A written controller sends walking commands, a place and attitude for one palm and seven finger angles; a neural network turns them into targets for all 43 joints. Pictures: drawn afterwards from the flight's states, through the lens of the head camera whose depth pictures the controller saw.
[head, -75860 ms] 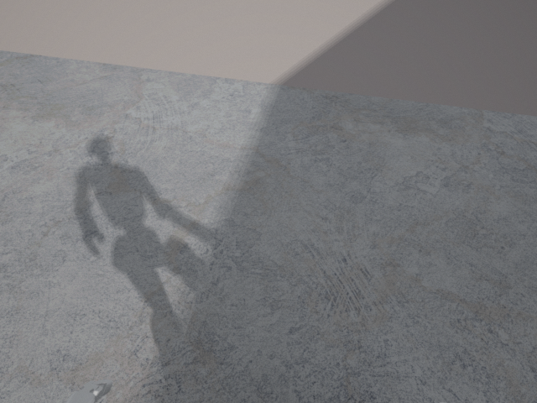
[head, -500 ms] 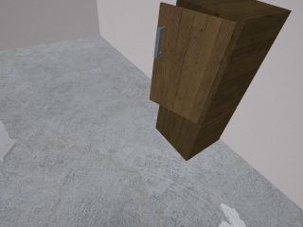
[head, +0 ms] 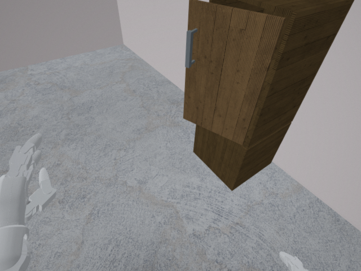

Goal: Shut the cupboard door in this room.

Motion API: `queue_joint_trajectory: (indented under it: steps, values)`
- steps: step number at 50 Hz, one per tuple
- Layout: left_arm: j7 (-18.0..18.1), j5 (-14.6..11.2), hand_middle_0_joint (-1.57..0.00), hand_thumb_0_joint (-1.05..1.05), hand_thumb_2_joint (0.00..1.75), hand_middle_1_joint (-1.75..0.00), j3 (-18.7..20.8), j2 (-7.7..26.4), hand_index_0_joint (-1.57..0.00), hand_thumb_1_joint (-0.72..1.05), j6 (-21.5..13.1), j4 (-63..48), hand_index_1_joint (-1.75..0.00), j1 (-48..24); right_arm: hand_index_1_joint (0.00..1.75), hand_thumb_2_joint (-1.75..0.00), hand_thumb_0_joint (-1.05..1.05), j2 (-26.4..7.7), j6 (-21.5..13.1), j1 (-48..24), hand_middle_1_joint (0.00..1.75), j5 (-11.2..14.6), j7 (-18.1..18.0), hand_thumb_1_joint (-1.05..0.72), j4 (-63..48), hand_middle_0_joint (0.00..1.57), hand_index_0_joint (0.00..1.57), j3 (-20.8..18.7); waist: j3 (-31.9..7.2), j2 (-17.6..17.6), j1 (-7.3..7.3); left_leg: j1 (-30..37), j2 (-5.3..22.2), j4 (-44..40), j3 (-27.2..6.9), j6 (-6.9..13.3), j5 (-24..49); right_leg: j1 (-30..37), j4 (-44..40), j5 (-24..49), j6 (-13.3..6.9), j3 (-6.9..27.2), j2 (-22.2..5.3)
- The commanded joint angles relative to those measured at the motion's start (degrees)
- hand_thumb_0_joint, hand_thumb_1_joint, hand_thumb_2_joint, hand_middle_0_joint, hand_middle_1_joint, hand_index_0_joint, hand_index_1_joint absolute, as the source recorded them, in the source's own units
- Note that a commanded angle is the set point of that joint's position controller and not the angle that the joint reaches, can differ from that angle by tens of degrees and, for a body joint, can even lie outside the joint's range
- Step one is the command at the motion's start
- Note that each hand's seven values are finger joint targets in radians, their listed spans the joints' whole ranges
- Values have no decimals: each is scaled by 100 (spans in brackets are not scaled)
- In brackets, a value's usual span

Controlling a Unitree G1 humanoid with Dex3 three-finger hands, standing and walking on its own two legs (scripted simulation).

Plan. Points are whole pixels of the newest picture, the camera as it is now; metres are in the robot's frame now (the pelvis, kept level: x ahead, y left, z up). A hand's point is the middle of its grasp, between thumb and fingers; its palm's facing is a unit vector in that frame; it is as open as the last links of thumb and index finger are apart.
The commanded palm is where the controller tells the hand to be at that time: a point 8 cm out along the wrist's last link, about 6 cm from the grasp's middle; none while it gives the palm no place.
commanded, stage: let the arm hang, fingers relaxed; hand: left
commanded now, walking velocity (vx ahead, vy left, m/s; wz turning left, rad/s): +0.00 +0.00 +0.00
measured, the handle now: (191, 48) +0.94 +0.01 +0.10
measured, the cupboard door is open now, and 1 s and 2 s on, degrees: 20 20 20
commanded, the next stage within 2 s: look to check the result in 1.04 s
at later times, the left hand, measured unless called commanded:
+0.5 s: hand out of the picture +0.00 +0.20 -0.15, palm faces +0.02 -0.97 -0.25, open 7.2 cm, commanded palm none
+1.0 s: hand out of the picture -0.02 +0.15 -0.16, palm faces +0.03 -0.99 -0.14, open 7.4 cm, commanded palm none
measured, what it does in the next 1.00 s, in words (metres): stands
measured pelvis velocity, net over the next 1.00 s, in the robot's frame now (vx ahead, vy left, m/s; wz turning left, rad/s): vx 0.01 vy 0.00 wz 0.01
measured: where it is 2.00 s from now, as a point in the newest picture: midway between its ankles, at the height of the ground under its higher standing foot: outside the picture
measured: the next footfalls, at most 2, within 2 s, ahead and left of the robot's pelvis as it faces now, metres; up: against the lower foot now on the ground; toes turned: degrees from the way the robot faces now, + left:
none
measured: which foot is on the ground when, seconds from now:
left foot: down 0.00-1.00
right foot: down 0.00-1.00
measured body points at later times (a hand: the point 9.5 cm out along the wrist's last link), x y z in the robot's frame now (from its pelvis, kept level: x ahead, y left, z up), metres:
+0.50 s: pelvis +0.00 -0.01 +0.02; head +0.01 -0.01 +0.47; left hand +0.00 +0.25 -0.13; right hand +0.02 -0.24 -0.14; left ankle +0.06 +0.10 -0.72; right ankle -0.02 -0.12 -0.72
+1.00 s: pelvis +0.01 +0.00 +0.02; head +0.00 +0.00 +0.47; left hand -0.02 +0.20 -0.15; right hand -0.01 -0.21 -0.14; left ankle +0.06 +0.10 -0.72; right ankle -0.02 -0.12 -0.72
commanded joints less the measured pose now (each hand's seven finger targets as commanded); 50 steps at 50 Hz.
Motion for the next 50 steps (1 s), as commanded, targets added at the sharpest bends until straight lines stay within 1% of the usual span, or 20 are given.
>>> queue_joint_trajectory:
  steps: [1,3,4,5,6,7,8,9,10,11,12,13,14,15,21,27,33,39,47,50]
  values:
    - [-576,105,-20,0,90,-30,-1196,-289,-20,90,925,2092,-30,-193,30,-90,0,-941,65,-259,30,-156,126,-90,-478,20,20,-200,19,647,-109,237,1551,-1364,-1954,817,2844,-889,862,-915,145,584,-97]
    - [-618,132,-20,0,90,-30,-1283,-140,-20,90,856,2801,-30,-148,30,-90,0,-933,155,-454,30,-170,112,-90,-480,20,20,-144,-437,-106,139,433,1226,-948,-1563,619,2461,-164,-467,44,80,467,-134]
    - [-618,139,-20,0,90,-30,-1275,37,-20,90,825,3143,-30,-107,30,-90,0,-871,214,-565,30,-112,107,-90,-501,20,20,-116,-684,-509,206,249,890,-706,-1227,386,1729,404,-1202,876,41,566,-179]
    - [-607,150,-20,0,90,-30,-1275,305,-20,90,781,3455,-30,-232,30,-90,0,-733,259,-614,30,-39,117,-90,-503,20,20,-112,-802,-1008,166,-6,435,-474,-868,122,788,609,-1618,1147,-101,1109,-578]
    - [-606,157,-20,0,90,-30,-1306,362,-20,90,748,3831,-30,-319,30,-90,0,-491,300,-518,30,-57,150,-90,-369,20,20,-90,-742,-1164,68,-43,116,-287,-600,-94,-20,346,-1978,1147,-353,1588,-1130]
    - [-601,142,-20,0,90,-30,-1356,469,-20,90,741,4122,-30,-543,30,-90,0,-456,337,-281,30,-105,196,-90,-177,20,20,-85,-560,-801,-106,262,27,-123,-455,-183,-344,-140,-2072,989,-619,1643,-1394]
    - [-579,130,-20,0,90,-30,-1403,336,-20,90,728,4396,-30,-788,30,-90,0,-392,401,-288,30,-147,180,-90,19,20,20,-93,-428,-663,-175,475,-1,-22,-423,-201,-277,-466,-2137,796,-686,1648,-1309]
    - [-550,127,-20,0,90,-30,-1441,218,-20,90,728,4630,-30,-937,30,-90,0,-350,442,-295,30,-171,164,-90,174,20,20,-83,-302,-488,-200,620,54,-123,-448,-197,52,-551,-2101,925,-653,1510,-1141]
    - [-538,110,-20,0,90,-30,-1481,136,-20,90,725,4879,-30,-950,30,-90,0,-307,441,-276,30,-171,164,-90,288,20,20,-58,-226,-116,-202,785,124,-382,-517,-174,648,-505,-1937,1294,-542,1304,-958]
    - [-529,95,-20,0,90,-30,-1504,50,-20,90,710,5134,-30,-815,30,-90,0,-277,416,-250,30,-155,147,-90,425,20,20,-38,-312,193,-170,948,242,-635,-639,-135,1279,-319,-1741,1735,-382,1132,-745]
    - [-517,87,-20,0,90,-30,-1515,15,-20,90,706,5375,-30,-689,30,-90,0,-361,406,-221,30,-128,118,-90,548,20,20,-46,-372,394,-136,1048,398,-755,-726,-114,1576,-156,-1714,1802,-252,965,-594]
    - [-494,108,-20,0,90,-30,-1475,-213,-20,90,708,5549,-30,-533,30,-90,0,-310,395,-201,30,-137,85,-90,686,20,20,-69,-350,498,-87,1012,486,-866,-783,-65,1473,-27,-1849,1662,-216,918,-534]
    - [-478,121,-20,0,90,-30,-1415,-300,-20,90,728,5655,-30,-434,30,-90,0,-252,399,-174,30,-139,72,-90,768,20,20,-101,-318,864,-60,975,479,-967,-838,-33,1287,57,-1895,1510,-210,860,-514]
    - [-478,103,-20,0,90,-30,-1435,-258,-20,90,749,5830,-30,-409,30,-90,0,-222,422,-151,30,-130,66,-90,874,20,20,-94,-188,1007,-40,902,487,-1097,-851,-23,1048,98,-1949,1338,-207,837,-478]
    - [-497,83,-20,0,90,-30,-1517,-296,-20,90,745,6623,-30,-349,30,-90,0,-187,460,176,30,-93,29,-90,1424,20,20,-119,277,78,-62,922,522,-1478,-806,-40,520,103,-2368,1012,-228,832,-472]
    - [-483,74,-20,0,90,-30,-1551,-276,-20,90,725,7141,-30,-129,30,-90,0,-156,434,335,30,-58,16,-90,1793,20,20,-101,505,-99,-31,1098,516,-1619,-694,-32,623,51,-2499,1026,-215,848,-477]
    - [-456,64,-20,0,90,-30,-1589,-389,-20,90,716,7450,-30,32,30,-90,0,-43,416,445,30,-54,-2,-90,2080,20,20,-56,635,-83,-32,1161,515,-1726,-650,-13,666,50,-2515,1092,-194,862,-483]
    - [-440,68,-20,0,90,-30,-1591,-530,-20,90,736,7599,-30,165,30,-90,0,94,430,548,30,-58,-22,-90,2219,20,20,-44,879,76,-25,1014,470,-1852,-643,-18,319,-16,-2517,906,-179,860,-453]
    - [-418,74,-20,0,90,-30,-1564,-655,-20,90,719,7669,-30,295,30,-90,0,177,397,690,30,-50,-52,-90,2270,20,20,-60,742,147,-14,1060,477,-1836,-656,1,449,92,-2436,1057,-178,811,-422]
    - [-417,77,-20,0,90,-30,-1561,-714,-20,90,723,7685,-30,318,30,-90,0,216,398,714,30,-62,-57,-90,2288,20,20,-60,854,140,-25,998,460,-1881,-665,2,295,27,-2431,993,-176,811,-426]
